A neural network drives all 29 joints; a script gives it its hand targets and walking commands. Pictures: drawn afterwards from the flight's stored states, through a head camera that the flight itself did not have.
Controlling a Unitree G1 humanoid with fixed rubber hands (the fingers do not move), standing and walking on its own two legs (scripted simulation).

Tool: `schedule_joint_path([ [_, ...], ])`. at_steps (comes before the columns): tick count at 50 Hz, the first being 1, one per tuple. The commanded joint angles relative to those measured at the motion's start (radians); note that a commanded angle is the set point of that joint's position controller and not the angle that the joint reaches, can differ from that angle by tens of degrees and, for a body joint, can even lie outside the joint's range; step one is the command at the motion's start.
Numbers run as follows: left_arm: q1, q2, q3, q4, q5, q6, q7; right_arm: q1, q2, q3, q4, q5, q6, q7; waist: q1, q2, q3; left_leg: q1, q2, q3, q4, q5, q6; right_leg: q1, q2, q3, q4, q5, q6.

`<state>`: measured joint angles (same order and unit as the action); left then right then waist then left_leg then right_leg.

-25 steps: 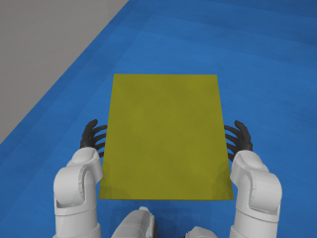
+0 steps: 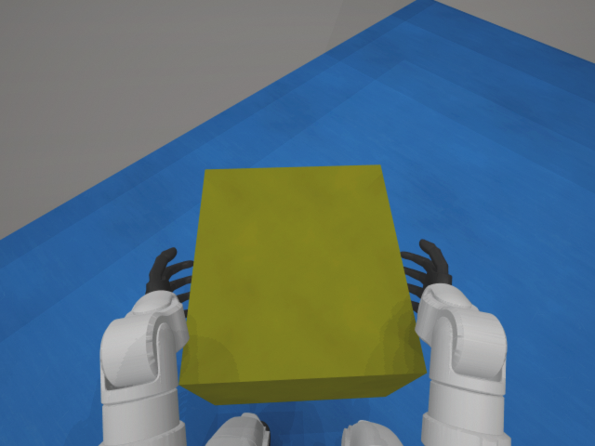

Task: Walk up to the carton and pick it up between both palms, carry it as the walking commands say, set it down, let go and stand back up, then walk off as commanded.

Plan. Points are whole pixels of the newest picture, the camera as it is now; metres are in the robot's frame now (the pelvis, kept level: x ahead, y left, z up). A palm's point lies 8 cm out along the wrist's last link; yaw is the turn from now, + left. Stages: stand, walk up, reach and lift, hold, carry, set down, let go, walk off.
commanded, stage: carry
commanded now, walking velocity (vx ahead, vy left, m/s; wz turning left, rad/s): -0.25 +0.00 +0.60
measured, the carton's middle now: (297, 285) +0.33 +0.03 -0.03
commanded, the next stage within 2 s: none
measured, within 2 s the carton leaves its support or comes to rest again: neither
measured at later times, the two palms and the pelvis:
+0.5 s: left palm out of the picture +0.03 +0.22 +0.07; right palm out of the picture +0.11 -0.11 +0.07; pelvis -0.20 +0.00 -0.01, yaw +19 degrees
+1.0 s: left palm out of the picture -0.29 +0.22 +0.07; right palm out of the picture -0.10 -0.05 +0.07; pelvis -0.42 -0.06 +0.00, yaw +38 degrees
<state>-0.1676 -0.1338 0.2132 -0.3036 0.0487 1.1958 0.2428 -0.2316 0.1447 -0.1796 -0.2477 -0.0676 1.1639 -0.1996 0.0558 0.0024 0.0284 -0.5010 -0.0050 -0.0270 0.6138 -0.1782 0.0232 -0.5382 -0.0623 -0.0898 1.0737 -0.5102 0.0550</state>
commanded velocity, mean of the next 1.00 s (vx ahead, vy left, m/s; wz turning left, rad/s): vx -0.25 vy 0.00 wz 0.60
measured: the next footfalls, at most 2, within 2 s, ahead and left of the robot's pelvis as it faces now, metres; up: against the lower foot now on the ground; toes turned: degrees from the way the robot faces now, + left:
right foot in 0.18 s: -0.08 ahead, -0.13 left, +0.00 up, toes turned +2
left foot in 0.48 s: -0.22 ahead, +0.16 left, +0.00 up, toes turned +23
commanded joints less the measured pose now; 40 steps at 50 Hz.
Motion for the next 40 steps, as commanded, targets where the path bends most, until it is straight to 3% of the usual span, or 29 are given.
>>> schedule_joint_path([
  [1,-0.677,-0.983,-0.911,-0.234,-0.5,-0.045,-0.458,-0.461,0.907,0.712,-0.183,0.367,-0.035,0.381,-0.072,0.216,-0.591,0.475,0.237,-0.278,-0.162,0.451,0.107,0.034,0.034,0.055,-0.127,0.016,0.016],
  [2,-0.648,-0.984,-0.905,-0.217,-0.501,-0.04,-0.461,-0.454,0.918,0.719,-0.183,0.372,-0.038,0.376,-0.076,0.229,-0.585,0.443,0.244,-0.278,-0.171,0.487,0.115,0.083,0.051,0.051,-0.183,0.0,0.01],
  [4,-0.585,-0.947,-0.884,-0.216,-0.478,-0.037,-0.463,-0.378,0.89,0.72,-0.176,0.343,-0.033,0.37,-0.076,0.238,-0.635,0.408,0.24,-0.313,-0.227,0.364,0.078,0.216,0.084,0.038,-0.324,-0.018,-0.01],
  [5,-0.564,-0.933,-0.877,-0.198,-0.468,-0.033,-0.467,-0.397,0.884,0.73,-0.206,0.339,-0.033,0.371,-0.071,0.261,-0.643,0.362,0.218,-0.286,-0.234,0.297,0.052,0.295,0.076,0.033,-0.421,-0.005,-0.024],
  [6,-0.544,-0.926,-0.855,-0.163,-0.444,-0.031,-0.467,-0.429,0.881,0.738,-0.207,0.339,-0.027,0.373,-0.056,0.198,-0.625,0.293,0.171,-0.233,-0.27,0.23,-0.014,0.417,0.089,-0.021,-0.586,0.036,-0.043],
  [7,-0.523,-0.947,-0.849,-0.13,-0.437,-0.031,-0.47,-0.43,0.868,0.736,-0.205,0.335,-0.024,0.376,-0.047,0.115,-0.611,0.178,0.107,-0.145,-0.236,0.094,-0.071,0.542,0.01,0.03,-0.704,0.093,-0.067],
  [8,-0.509,-0.95,-0.852,-0.143,-0.433,-0.033,-0.469,-0.419,0.878,0.745,-0.204,0.345,-0.016,0.377,-0.049,-0.132,-0.593,0.055,0.01,-0.049,-0.019,-0.115,-0.078,0.538,-0.231,0.283,-0.724,0.154,-0.132],
  [9,-0.472,-0.938,-0.849,-0.154,-0.417,-0.034,-0.47,-0.487,0.877,0.774,-0.261,0.366,-0.016,0.38,-0.047,-0.331,-0.518,-0.059,-0.039,0.042,0.279,-0.318,-0.098,0.433,-0.469,0.383,-0.67,0.511,-0.254],
  [10,-0.535,-0.937,-0.843,-0.19,-0.409,-0.031,-0.464,-0.52,0.896,0.788,-0.258,0.374,-0.014,0.39,-0.055,-0.271,-0.478,-0.091,0.076,-0.029,0.406,-0.332,-0.073,0.376,-0.503,0.23,-0.588,0.769,-0.291],
  [12,-0.555,-0.947,-0.797,-0.181,-0.395,-0.017,-0.459,-0.592,0.911,0.807,-0.264,0.418,-0.004,0.4,-0.056,-0.131,-0.357,-0.091,0.036,0.023,0.596,-0.26,-0.074,0.281,-0.377,0.092,-0.601,0.848,-0.246],
  [14,-0.539,-0.929,-0.763,-0.165,-0.371,-0.019,-0.449,-0.63,0.9,0.856,-0.284,0.467,0.0,0.415,-0.068,-0.181,-0.314,-0.112,0.049,0.033,0.575,-0.231,-0.082,0.297,-0.329,0.027,-0.591,0.798,-0.183],
  [16,-0.565,-0.913,-0.779,-0.18,-0.362,-0.026,-0.434,-0.625,0.876,0.859,-0.252,0.497,0.009,0.42,-0.073,-0.158,-0.32,-0.063,0.051,0.084,0.425,-0.218,-0.089,0.307,-0.293,-0.037,-0.548,0.765,-0.135],
  [17,-0.558,-0.894,-0.774,-0.177,-0.356,-0.024,-0.431,-0.597,0.861,0.846,-0.217,0.495,0.021,0.426,-0.065,-0.209,-0.347,-0.025,0.022,0.116,0.359,-0.217,-0.092,0.345,-0.256,-0.076,-0.51,0.811,-0.116],
  [19,-0.521,-0.87,-0.742,-0.16,-0.32,-0.026,-0.422,-0.589,0.857,0.836,-0.166,0.506,0.037,0.432,-0.05,-0.271,-0.39,0.018,-0.003,0.16,0.222,-0.208,-0.094,0.41,-0.28,-0.075,-0.471,0.882,-0.112],
  [21,-0.481,-0.855,-0.715,-0.102,-0.273,-0.015,-0.411,-0.563,0.849,0.804,-0.096,0.504,0.056,0.442,-0.062,-0.204,-0.417,0.12,0.008,0.154,-0.034,-0.06,-0.086,0.408,-0.279,-0.071,-0.392,0.873,-0.08],
  [22,-0.46,-0.843,-0.704,-0.067,-0.262,-0.014,-0.411,-0.564,0.849,0.802,-0.067,0.512,0.056,0.446,-0.063,-0.125,-0.413,0.174,0.057,0.079,-0.1,0.163,-0.072,0.359,-0.248,-0.084,-0.348,0.766,-0.046],
  [23,-0.446,-0.829,-0.702,-0.055,-0.251,-0.012,-0.411,-0.536,0.858,0.796,-0.028,0.503,0.061,0.45,-0.069,0.003,-0.434,0.301,0.173,-0.085,-0.102,0.521,-0.027,0.218,-0.191,-0.091,-0.242,0.514,0.006],
  [24,-0.443,-0.86,-0.701,-0.054,-0.254,-0.008,-0.415,-0.538,0.86,0.783,-0.041,0.493,0.058,0.454,-0.07,0.219,-0.43,0.4,0.309,-0.273,-0.097,0.9,0.052,0.044,-0.108,-0.092,-0.136,0.017,0.048],
  [25,-0.455,-0.886,-0.712,-0.047,-0.267,-0.008,-0.416,-0.532,0.867,0.763,-0.027,0.495,0.063,0.458,-0.065,0.243,-0.424,0.415,0.353,-0.317,-0.085,1.119,0.095,-0.031,-0.049,-0.038,-0.023,-0.137,0.067],
  [26,-0.515,-0.916,-0.74,-0.073,-0.291,-0.02,-0.419,-0.526,0.878,0.756,-0.022,0.484,0.056,0.458,-0.075,0.195,-0.451,0.417,0.328,-0.216,-0.05,1.087,0.117,-0.032,-0.06,-0.005,0.007,-0.119,0.051],
  [28,-0.643,-0.946,-0.792,-0.114,-0.349,-0.031,-0.448,-0.532,0.897,0.718,-0.008,0.419,0.026,0.443,-0.08,0.179,-0.424,0.288,0.275,-0.25,-0.081,0.744,0.111,0.009,-0.05,0.006,-0.028,-0.033,0.021],
  [32,-0.767,-1.02,-0.907,-0.228,-0.472,-0.054,-0.457,-0.565,0.925,0.706,-0.144,0.395,-0.014,0.415,-0.074,0.297,-0.508,0.321,0.233,-0.177,-0.118,0.387,0.08,0.074,-0.004,0.017,-0.157,0.081,-0.003],
  [33,-0.76,-1.016,-0.913,-0.253,-0.494,-0.056,-0.457,-0.538,0.94,0.708,-0.157,0.396,-0.017,0.407,-0.075,0.248,-0.522,0.321,0.219,-0.166,-0.134,0.32,0.07,0.108,0.009,0.008,-0.219,0.077,-0.005],
  [35,-0.733,-1.002,-0.907,-0.234,-0.506,-0.049,-0.469,-0.518,0.925,0.7,-0.175,0.363,-0.03,0.386,-0.075,0.251,-0.562,0.279,0.217,-0.241,-0.211,0.123,0.041,0.237,0.04,0.008,-0.378,0.059,-0.024],
  [36,-0.731,-0.992,-0.886,-0.209,-0.508,-0.042,-0.477,-0.491,0.929,0.695,-0.139,0.34,-0.025,0.378,-0.066,0.198,-0.53,0.194,0.197,-0.226,-0.209,0.016,0.008,0.355,0.031,0.004,-0.551,0.089,-0.044],
  [37,-0.705,-0.988,-0.894,-0.185,-0.51,-0.038,-0.481,-0.481,0.92,0.7,-0.159,0.337,-0.029,0.371,-0.06,0.043,-0.547,0.069,0.099,-0.13,-0.06,-0.123,-0.031,0.448,-0.112,0.191,-0.719,0.061,-0.091],
  [38,-0.661,-0.968,-0.876,-0.188,-0.503,-0.04,-0.489,-0.466,0.907,0.708,-0.166,0.321,-0.025,0.358,-0.049,-0.359,-0.504,-0.129,-0.079,0.048,0.394,-0.37,-0.078,0.418,-0.456,0.492,-0.775,0.278,-0.238],
  [39,-0.598,-0.961,-0.854,-0.153,-0.475,-0.033,-0.488,-0.508,0.898,0.732,-0.209,0.329,-0.028,0.359,-0.047,-0.281,-0.444,-0.184,0.022,0.02,0.613,-0.387,-0.071,0.323,-0.553,0.4,-0.724,0.612,-0.345],
  [40,-0.579,-0.943,-0.816,-0.147,-0.439,-0.029,-0.485,-0.549,0.901,0.761,-0.234,0.36,-0.021,0.372,-0.052,-0.28,-0.449,-0.126,0.061,-0.039,0.737,-0.393,-0.062,0.255,-0.512,0.305,-0.667,0.693,-0.339],
])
